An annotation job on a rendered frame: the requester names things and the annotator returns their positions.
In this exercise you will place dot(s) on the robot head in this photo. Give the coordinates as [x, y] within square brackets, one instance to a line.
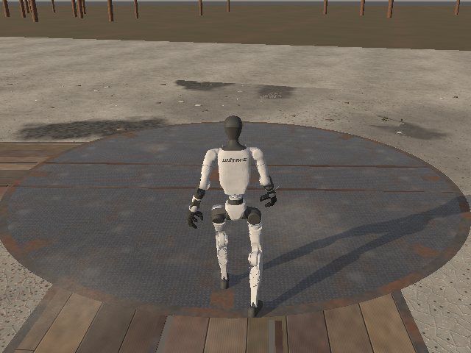
[233, 126]

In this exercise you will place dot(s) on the robot left hand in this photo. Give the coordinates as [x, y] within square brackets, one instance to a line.
[191, 218]

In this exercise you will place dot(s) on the right robot forearm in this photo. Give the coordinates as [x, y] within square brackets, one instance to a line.
[270, 189]

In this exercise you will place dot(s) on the left robot forearm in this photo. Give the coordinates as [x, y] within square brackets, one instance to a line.
[197, 198]

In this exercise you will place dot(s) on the robot left foot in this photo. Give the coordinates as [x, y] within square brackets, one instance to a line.
[224, 283]

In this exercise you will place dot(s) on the robot right upper arm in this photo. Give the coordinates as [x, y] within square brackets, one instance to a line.
[261, 165]

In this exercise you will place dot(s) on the robot left upper arm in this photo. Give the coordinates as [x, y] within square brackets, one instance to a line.
[207, 168]

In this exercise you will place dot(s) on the robot right hand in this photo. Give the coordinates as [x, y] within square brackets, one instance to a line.
[271, 203]

